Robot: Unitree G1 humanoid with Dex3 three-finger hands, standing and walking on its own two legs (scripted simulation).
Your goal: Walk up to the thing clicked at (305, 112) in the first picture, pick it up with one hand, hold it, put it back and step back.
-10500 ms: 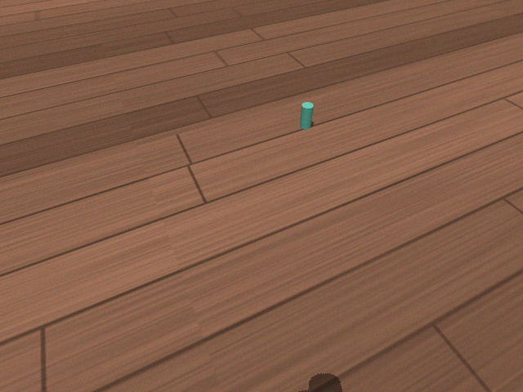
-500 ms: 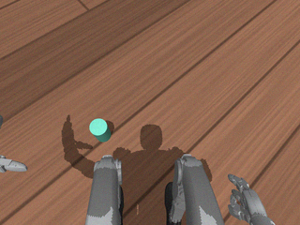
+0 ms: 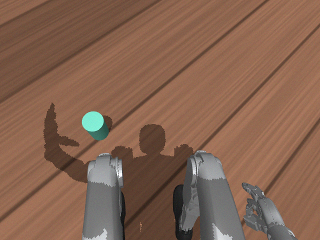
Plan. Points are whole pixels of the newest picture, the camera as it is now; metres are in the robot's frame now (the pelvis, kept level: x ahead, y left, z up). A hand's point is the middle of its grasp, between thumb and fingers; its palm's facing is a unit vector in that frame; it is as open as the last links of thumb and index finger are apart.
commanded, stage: go down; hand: left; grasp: from the side
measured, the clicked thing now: (96, 127) +0.45 +0.22 -0.35
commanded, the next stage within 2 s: approach in 0.68 s
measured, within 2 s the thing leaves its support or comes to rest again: neither
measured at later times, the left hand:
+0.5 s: hand out of the picture +0.37 +0.40 -0.04, palm faces +0.12 -0.99 -0.10, open 17.4 cm
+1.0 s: hand out of the picture +0.38 +0.40 -0.07, palm faces +0.15 -0.99 -0.05, open 17.6 cm
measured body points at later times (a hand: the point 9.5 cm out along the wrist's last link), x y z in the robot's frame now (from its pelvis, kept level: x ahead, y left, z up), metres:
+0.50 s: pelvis +0.00 +0.00 -0.03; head +0.20 +0.07 +0.36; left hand +0.36 +0.45 -0.03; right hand +0.15 -0.27 -0.13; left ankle +0.08 +0.12 -0.39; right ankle +0.10 -0.13 -0.39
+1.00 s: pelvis -0.01 +0.00 -0.06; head +0.21 +0.08 +0.33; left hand +0.37 +0.46 -0.06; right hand +0.15 -0.28 -0.15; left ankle +0.08 +0.12 -0.39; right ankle +0.10 -0.13 -0.39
